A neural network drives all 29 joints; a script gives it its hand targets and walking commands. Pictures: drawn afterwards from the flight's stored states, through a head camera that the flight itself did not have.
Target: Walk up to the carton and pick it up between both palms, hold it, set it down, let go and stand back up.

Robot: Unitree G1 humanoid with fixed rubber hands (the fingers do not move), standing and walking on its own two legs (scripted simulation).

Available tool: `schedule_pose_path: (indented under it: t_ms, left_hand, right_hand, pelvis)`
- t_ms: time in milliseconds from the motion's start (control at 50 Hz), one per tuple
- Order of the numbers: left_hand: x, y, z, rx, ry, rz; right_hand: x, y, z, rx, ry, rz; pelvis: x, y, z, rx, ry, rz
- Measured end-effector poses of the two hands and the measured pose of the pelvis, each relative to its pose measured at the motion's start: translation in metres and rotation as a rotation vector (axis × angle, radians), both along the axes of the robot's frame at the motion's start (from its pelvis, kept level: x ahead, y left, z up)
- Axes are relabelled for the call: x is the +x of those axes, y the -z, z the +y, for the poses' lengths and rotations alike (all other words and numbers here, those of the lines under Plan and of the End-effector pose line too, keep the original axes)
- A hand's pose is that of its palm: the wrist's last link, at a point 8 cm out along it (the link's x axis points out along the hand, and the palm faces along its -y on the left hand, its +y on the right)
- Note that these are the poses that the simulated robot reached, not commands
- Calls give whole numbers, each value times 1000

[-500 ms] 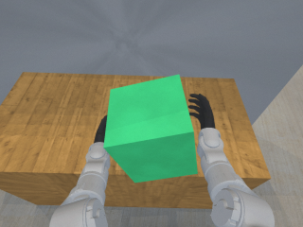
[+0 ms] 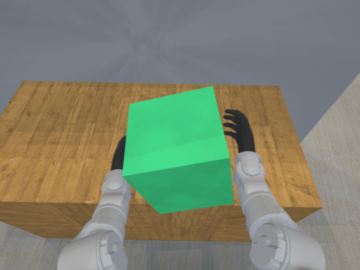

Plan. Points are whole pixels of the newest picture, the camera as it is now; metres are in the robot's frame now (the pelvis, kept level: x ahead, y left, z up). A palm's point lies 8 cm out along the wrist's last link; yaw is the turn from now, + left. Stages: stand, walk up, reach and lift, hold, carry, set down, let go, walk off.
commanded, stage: set down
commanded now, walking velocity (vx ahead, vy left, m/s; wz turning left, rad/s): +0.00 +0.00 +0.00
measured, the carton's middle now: (183, 155) +0.41 +0.04 -0.04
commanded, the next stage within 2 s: none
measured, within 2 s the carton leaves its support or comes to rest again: rests again in 1.50 s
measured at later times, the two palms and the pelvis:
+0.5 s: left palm (120, 167) +0.36 +0.20 -0.02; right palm (244, 148) +0.39 -0.09 +0.04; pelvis -0.01 +0.01 +0.00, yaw -1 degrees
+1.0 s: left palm (122, 168) +0.36 +0.19 -0.03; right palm (245, 151) +0.39 -0.10 +0.03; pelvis -0.01 +0.00 -0.01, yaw +0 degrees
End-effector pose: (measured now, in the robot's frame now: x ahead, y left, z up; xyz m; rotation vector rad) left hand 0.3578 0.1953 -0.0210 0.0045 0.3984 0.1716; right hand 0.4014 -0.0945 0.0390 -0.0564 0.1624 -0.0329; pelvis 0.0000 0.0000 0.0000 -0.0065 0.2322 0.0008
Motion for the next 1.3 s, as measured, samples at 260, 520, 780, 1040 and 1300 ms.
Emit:
schedule_pose_path:
  t_ms: [260,520,780,1040,1300]
  left_hand:
    - [-1,2,4,0,15,-15]
    - [-2,2,1,11,14,-25]
    - [-1,3,-3,4,4,-39]
    - [-1,4,-3,4,6,-53]
    - [3,5,-6,-1,14,-73]
  right_hand:
    - [-5,-1,4,-2,15,-7]
    - [-8,4,0,-2,18,-9]
    - [-8,8,-4,7,21,-3]
    - [-11,11,-5,6,31,-6]
    - [-14,18,-11,1,53,7]
  pelvis:
    - [-7,2,7,-6,8,-1]
    - [-11,3,11,-9,7,17]
    - [-9,4,6,-4,2,18]
    - [-13,7,4,-2,2,19]
    - [-18,11,5,-2,5,40]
